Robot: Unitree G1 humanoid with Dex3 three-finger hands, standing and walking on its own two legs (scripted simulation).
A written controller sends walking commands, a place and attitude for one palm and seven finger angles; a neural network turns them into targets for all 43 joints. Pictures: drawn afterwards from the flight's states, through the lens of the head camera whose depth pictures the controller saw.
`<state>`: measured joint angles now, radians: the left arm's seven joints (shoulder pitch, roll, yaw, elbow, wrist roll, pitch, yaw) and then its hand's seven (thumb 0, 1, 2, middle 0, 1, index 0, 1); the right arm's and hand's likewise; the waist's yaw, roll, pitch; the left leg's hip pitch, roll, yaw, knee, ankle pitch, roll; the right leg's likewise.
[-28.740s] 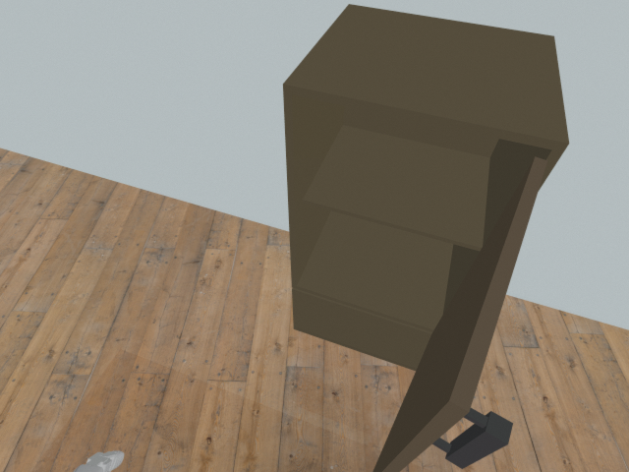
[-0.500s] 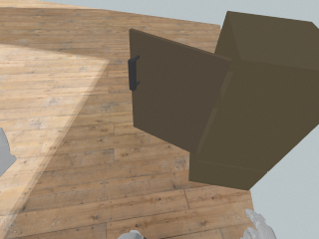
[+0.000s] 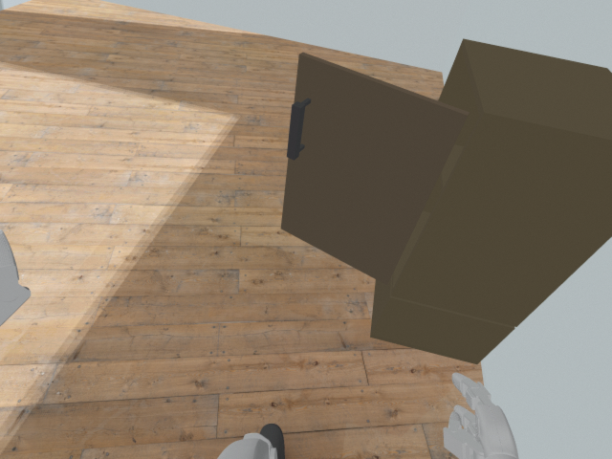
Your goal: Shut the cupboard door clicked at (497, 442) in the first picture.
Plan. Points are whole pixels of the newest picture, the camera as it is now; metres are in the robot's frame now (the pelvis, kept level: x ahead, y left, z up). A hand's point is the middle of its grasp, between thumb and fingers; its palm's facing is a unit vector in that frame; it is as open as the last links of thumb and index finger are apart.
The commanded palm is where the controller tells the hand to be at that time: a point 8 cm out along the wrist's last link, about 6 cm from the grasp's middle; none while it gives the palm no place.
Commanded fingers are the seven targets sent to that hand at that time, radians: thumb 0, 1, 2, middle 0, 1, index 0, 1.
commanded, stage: step back with the hand held close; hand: left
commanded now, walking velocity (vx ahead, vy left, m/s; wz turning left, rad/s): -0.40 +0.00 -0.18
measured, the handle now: (299, 128) +0.89 +0.06 -0.03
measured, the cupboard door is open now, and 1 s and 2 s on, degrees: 71 71 71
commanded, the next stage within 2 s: stop stepping back and stand still in 0.06 s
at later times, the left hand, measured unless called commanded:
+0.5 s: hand out of the picture +0.03 +0.41 +0.23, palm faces +0.45 -0.88 -0.14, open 7.4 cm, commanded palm -0.04 +0.43 +0.20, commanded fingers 0.00 0.90 0.90 -0.20 -0.30 -0.20 -0.30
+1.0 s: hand out of the picture -0.13 +0.50 +0.20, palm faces +0.40 -0.88 -0.23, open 7.4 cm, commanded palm -0.19 +0.54 +0.20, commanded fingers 0.00 0.90 0.90 -0.20 -0.30 -0.20 -0.30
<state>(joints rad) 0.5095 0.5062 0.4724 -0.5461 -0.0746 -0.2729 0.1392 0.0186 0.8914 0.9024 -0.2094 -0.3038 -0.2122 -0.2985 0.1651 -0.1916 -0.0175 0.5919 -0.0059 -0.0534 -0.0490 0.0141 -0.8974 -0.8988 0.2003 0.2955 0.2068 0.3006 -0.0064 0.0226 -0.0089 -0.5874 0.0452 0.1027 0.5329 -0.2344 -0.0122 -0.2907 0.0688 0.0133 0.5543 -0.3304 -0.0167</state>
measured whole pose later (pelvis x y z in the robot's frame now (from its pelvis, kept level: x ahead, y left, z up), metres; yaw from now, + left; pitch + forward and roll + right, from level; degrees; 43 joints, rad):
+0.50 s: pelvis -0.22 +0.15 -0.02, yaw -8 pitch -4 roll -5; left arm 0.20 0.43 0.46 -0.50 -0.05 -0.17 0.18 0.01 0.89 0.90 -0.21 -0.30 -0.21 -0.30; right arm 0.24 -0.18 0.02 0.68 -0.01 -0.06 -0.05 0.02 -0.90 -0.90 0.20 0.30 0.21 0.30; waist 0.01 -0.04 -0.05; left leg -0.48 0.09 -0.04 0.84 -0.36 0.00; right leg -0.40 0.01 -0.07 0.94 -0.56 -0.03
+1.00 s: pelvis -0.37 +0.26 +0.00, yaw -8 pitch -3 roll -1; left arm 0.39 0.36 0.39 -0.48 -0.06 -0.12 0.20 0.02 0.90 0.90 -0.20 -0.30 -0.20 -0.30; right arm 0.30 -0.24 0.00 0.62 -0.01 -0.04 -0.10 0.02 -0.90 -0.90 0.20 0.30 0.21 0.30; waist 0.00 -0.04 -0.07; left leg -0.33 0.13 0.07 0.67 -0.38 0.00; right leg -0.31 -0.04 -0.12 0.77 -0.50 -0.06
